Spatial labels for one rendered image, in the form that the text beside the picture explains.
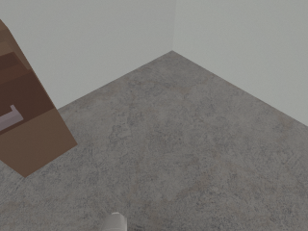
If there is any handle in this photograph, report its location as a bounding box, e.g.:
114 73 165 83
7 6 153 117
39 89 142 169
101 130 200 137
0 105 24 131

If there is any cabinet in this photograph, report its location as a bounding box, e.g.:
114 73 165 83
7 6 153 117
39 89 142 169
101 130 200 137
0 19 78 178

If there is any robot left thigh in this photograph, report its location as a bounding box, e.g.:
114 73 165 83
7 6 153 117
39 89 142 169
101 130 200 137
99 214 127 231

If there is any drawer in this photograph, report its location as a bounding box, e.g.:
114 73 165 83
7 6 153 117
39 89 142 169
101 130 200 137
0 52 54 136

